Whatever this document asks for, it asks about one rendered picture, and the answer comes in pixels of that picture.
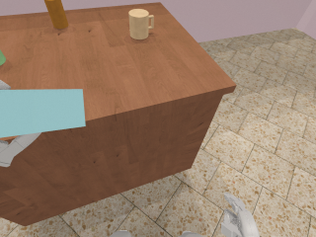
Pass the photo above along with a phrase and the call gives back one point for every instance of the robot left hand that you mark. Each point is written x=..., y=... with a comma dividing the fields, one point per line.
x=9, y=151

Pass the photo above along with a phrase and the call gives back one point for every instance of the robot right hand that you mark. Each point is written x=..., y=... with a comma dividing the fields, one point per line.
x=243, y=224

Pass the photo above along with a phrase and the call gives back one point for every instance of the table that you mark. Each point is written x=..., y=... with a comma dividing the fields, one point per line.
x=148, y=104

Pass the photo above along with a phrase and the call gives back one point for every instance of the sponge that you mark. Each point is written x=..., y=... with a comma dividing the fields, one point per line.
x=30, y=111

